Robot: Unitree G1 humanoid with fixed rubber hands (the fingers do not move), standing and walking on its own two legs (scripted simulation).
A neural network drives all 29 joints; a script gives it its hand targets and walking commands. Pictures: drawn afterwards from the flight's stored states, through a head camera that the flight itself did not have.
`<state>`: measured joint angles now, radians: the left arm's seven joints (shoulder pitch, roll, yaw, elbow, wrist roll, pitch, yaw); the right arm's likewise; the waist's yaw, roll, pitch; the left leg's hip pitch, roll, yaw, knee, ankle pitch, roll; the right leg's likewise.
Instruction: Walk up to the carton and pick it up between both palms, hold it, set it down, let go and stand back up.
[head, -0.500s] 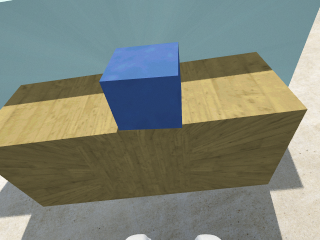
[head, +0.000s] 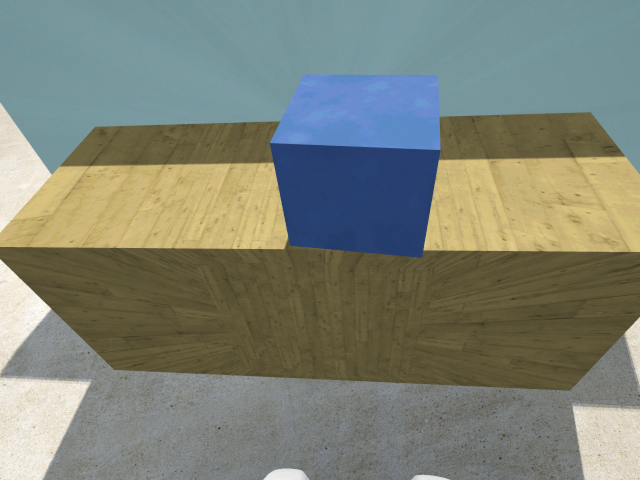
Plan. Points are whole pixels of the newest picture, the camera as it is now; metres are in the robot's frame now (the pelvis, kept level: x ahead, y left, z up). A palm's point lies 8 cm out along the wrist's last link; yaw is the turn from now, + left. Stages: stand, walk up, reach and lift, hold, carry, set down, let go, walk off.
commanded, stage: walk up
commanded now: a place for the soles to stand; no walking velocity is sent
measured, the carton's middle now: (361, 163) +0.67 -0.06 +0.01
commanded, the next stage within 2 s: none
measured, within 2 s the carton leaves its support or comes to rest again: neither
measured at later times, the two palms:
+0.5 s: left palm out of the picture +0.14 +0.39 -0.10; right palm out of the picture +0.07 -0.23 -0.05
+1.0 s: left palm (139, 367) +0.29 +0.30 -0.05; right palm (553, 418) +0.21 -0.29 -0.12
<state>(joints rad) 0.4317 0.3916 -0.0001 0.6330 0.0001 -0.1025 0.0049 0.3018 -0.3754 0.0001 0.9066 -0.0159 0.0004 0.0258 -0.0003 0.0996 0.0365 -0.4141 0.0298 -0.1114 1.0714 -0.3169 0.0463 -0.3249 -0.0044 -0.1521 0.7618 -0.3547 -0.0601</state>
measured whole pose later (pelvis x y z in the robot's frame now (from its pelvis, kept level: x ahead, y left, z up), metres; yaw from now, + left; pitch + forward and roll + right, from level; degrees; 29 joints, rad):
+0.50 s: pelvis +0.07 +0.09 +0.02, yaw -3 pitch -2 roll -1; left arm 0.41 0.46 0.00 0.66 0.00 -0.02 0.00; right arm 0.38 -0.38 0.00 0.86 -0.02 -0.05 0.02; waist 0.00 -0.10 0.04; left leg -0.22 -0.03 0.11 0.67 -0.42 0.06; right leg -0.53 -0.01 0.15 1.10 -0.35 -0.06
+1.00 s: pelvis +0.16 +0.01 +0.00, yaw -8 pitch -7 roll +4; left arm 0.34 0.41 0.00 0.66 0.00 -0.08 0.00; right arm 0.26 -0.38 0.00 0.81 -0.02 -0.05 0.01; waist 0.00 0.02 0.09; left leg -0.39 0.01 0.00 1.21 -0.43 0.04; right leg -0.25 0.02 -0.02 0.85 -0.47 -0.09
